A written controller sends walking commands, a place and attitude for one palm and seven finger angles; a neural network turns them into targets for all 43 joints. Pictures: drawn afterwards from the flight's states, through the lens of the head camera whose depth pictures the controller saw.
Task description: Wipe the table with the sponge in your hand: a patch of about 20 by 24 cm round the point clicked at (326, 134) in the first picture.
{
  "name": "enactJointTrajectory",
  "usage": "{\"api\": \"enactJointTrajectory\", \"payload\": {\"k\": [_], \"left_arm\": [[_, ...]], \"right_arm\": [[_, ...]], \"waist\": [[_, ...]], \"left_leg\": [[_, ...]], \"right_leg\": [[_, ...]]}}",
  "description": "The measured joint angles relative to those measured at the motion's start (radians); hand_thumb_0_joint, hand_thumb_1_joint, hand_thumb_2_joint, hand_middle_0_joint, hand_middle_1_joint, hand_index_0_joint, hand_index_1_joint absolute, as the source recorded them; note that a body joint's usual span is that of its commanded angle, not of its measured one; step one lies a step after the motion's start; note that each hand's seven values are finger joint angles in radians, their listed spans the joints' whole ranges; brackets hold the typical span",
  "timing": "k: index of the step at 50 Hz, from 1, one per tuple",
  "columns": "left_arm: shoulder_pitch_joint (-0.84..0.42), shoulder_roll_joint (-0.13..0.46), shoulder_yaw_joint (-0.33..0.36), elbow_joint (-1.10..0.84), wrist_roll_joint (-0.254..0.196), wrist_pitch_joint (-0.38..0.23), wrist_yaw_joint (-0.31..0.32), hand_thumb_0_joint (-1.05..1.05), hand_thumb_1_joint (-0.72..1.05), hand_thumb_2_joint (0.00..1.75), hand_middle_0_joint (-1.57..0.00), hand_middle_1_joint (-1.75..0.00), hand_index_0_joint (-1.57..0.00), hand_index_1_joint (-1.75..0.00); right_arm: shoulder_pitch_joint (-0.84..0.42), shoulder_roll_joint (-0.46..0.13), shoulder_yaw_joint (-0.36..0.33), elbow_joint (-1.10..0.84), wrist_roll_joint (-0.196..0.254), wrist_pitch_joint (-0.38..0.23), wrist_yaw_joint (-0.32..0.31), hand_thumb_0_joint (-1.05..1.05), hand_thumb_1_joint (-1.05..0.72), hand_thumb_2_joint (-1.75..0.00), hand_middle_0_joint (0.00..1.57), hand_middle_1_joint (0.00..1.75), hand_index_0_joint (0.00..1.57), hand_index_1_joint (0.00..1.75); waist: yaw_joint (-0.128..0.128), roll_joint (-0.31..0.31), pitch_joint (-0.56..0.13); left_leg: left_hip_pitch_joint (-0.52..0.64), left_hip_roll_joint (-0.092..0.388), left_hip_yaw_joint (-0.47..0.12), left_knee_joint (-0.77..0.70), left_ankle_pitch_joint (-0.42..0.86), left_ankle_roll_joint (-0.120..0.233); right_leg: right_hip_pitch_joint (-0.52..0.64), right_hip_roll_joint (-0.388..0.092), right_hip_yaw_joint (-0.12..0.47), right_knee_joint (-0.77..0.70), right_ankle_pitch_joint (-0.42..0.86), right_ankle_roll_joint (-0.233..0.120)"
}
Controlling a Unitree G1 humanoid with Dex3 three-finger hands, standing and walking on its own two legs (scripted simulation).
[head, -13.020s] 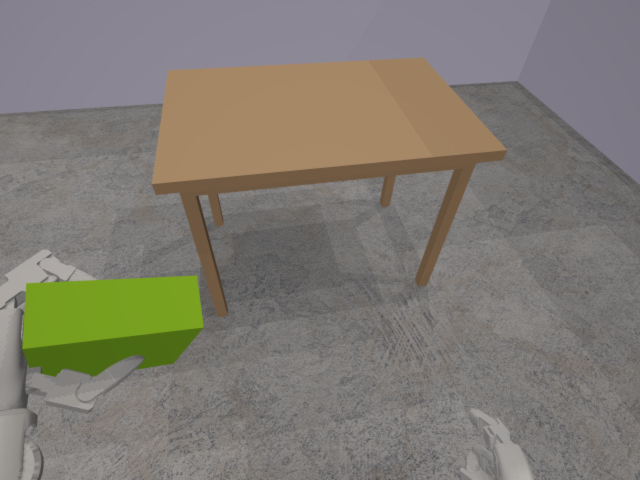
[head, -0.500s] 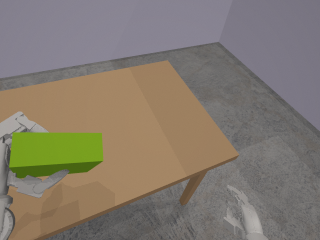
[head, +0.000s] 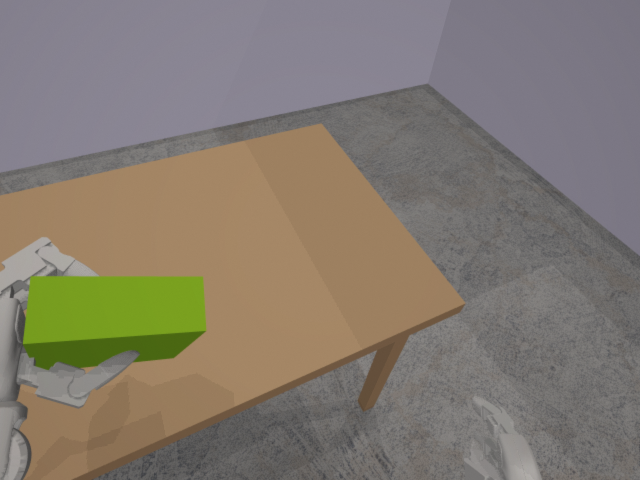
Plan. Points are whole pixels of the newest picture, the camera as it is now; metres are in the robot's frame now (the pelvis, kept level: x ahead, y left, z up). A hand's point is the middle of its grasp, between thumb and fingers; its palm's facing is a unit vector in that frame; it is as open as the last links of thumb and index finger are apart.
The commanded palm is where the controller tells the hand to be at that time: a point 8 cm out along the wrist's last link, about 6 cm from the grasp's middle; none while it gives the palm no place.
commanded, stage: look again from close up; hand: left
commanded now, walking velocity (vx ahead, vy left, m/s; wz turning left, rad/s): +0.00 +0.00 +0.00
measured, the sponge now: (142, 324) +0.23 +0.20 +0.13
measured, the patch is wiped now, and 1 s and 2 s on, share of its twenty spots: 0.00 0.00 0.00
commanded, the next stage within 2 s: come to a stop and stand still in 0.06 s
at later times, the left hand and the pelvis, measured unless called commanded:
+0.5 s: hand (84, 321) +0.22 +0.24 +0.15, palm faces +0.27 -0.87 -0.41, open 9.5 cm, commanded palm +0.16 +0.29 +0.17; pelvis +0.00 +0.01 +0.00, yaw -1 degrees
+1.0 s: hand (52, 312) +0.23 +0.27 +0.15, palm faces +0.35 -0.86 -0.36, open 9.5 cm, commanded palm +0.17 +0.30 +0.17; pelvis +0.00 +0.02 +0.00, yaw -1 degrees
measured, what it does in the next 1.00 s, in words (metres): stands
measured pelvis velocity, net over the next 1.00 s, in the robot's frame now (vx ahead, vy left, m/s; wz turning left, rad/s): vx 0.00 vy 0.02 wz -0.01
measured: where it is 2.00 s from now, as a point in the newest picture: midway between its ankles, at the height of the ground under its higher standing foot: outside the picture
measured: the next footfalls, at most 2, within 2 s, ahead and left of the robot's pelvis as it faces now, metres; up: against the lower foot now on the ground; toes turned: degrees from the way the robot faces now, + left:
none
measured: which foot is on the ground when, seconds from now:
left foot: down 0.00-1.00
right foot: down 0.00-1.00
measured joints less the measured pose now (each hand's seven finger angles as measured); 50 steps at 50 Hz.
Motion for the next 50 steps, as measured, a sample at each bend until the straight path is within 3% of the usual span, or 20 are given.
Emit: {"api": "enactJointTrajectory", "payload": {"k": [11, 13, 15, 18, 23, 26, 30, 34, 39, 50], "left_arm": [[-0.009, -0.012, -0.012, 0.008, -0.003, 0.017, 0.002, 0.00, -0.44, 1.01, -0.79, -1.37, -0.79, -1.37], [-0.135, 0.070, 0.019, 0.053, 0.057, -0.008, -0.043, 0.00, -0.44, 1.01, -0.80, -1.37, -0.80, -1.36], [-0.234, 0.108, 0.068, 0.139, 0.033, -0.046, -0.046, 0.00, -0.44, 1.01, -0.80, -1.36, -0.80, -1.36], [-0.211, 0.061, 0.105, 0.126, -0.004, -0.033, -0.019, 0.00, -0.44, 1.01, -0.79, -1.37, -0.79, -1.37], [-0.032, 0.003, 0.012, 0.005, -0.009, -0.058, -0.029, 0.00, -0.44, 1.01, -0.79, -1.37, -0.79, -1.37], [0.004, 0.024, -0.005, -0.003, -0.005, -0.070, -0.044, 0.00, -0.44, 1.01, -0.79, -1.37, -0.79, -1.37], [-0.033, 0.050, 0.032, 0.026, -0.007, -0.065, -0.037, 0.00, -0.44, 1.01, -0.80, -1.37, -0.80, -1.36], [-0.069, 0.031, 0.057, 0.016, -0.011, -0.056, -0.015, 0.00, -0.44, 1.01, -0.79, -1.37, -0.79, -1.36], [-0.071, -0.003, 0.026, -0.013, -0.006, -0.057, -0.008, 0.00, -0.44, 1.01, -0.79, -1.37, -0.79, -1.37], [-0.042, 0.016, 0.024, -0.006, -0.004, -0.031, -0.014, 0.00, -0.44, 1.01, -0.79, -1.37, -0.79, -1.37]], "right_arm": [[-0.021, 0.002, 0.001, -0.009, 0.001, 0.004, -0.003, 0.01, -0.91, -0.90, 0.20, 0.30, 0.20, 0.30], [-0.004, 0.004, -0.006, -0.018, -0.011, -0.018, -0.001, 0.01, -0.91, -0.90, 0.20, 0.30, 0.20, 0.30], [-0.021, 0.006, 0.000, -0.006, -0.007, -0.024, 0.020, 0.01, -0.91, -0.90, 0.20, 0.30, 0.20, 0.30], [-0.038, 0.001, -0.004, -0.018, 0.000, -0.031, 0.053, 0.01, -0.91, -0.90, 0.20, 0.30, 0.20, 0.30], [-0.011, 0.004, -0.007, -0.025, 0.002, -0.037, 0.051, 0.01, -0.91, -0.90, 0.20, 0.30, 0.20, 0.30], [0.009, 0.015, 0.000, -0.013, 0.001, -0.033, 0.033, 0.01, -0.91, -0.90, 0.20, 0.30, 0.20, 0.30], [0.021, 0.025, 0.008, 0.003, 0.002, -0.037, 0.020, 0.01, -0.91, -0.90, 0.20, 0.30, 0.20, 0.30], [0.011, 0.026, 0.012, 0.012, 0.000, -0.048, 0.025, 0.01, -0.91, -0.90, 0.20, 0.30, 0.20, 0.30], [-0.018, 0.025, 0.010, 0.003, -0.003, -0.051, 0.033, 0.01, -0.91, -0.90, 0.20, 0.30, 0.20, 0.30], [-0.043, 0.030, 0.017, -0.037, -0.004, -0.025, 0.021, 0.01, -0.91, -0.90, 0.20, 0.30, 0.20, 0.30]], "waist": [[0.009, -0.001, -0.010], [0.042, -0.009, 0.003], [0.056, -0.016, 0.018], [0.030, -0.001, 0.032], [0.003, -0.001, 0.024], [0.006, -0.018, 0.027], [0.019, -0.038, 0.040], [0.026, -0.045, 0.042], [0.025, -0.045, 0.030], [0.016, -0.038, 0.024]], "left_leg": [[0.010, 0.003, -0.001, -0.008, 0.001, -0.004], [-0.024, 0.009, -0.011, 0.022, -0.004, -0.005], [-0.038, 0.014, -0.005, 0.033, -0.003, -0.007], [-0.032, 0.010, 0.016, 0.037, -0.008, -0.001], [-0.018, -0.010, 0.033, 0.030, -0.016, 0.016], [-0.016, -0.017, 0.027, 0.030, -0.019, 0.019], [-0.015, -0.023, 0.014, 0.035, -0.021, 0.020], [-0.011, -0.023, 0.010, 0.040, -0.026, 0.022], [-0.006, -0.024, 0.017, 0.039, -0.030, 0.026], [-0.005, -0.022, 0.022, 0.024, -0.020, 0.029]], "right_leg": [[0.012, 0.004, 0.000, -0.013, 0.004, -0.003], [-0.011, 0.010, -0.011, 0.001, 0.003, -0.003], [-0.031, 0.013, -0.005, 0.017, 0.004, -0.009], [-0.040, 0.008, 0.015, 0.040, -0.002, -0.003], [-0.044, -0.012, 0.031, 0.067, -0.026, 0.015], [-0.041, -0.018, 0.025, 0.072, -0.034, 0.018], [-0.034, -0.024, 0.012, 0.075, -0.041, 0.019], [-0.023, -0.024, 0.008, 0.066, -0.040, 0.022], [-0.015, -0.025, 0.016, 0.056, -0.036, 0.027], [-0.010, -0.023, 0.020, 0.027, -0.016, 0.031]]}}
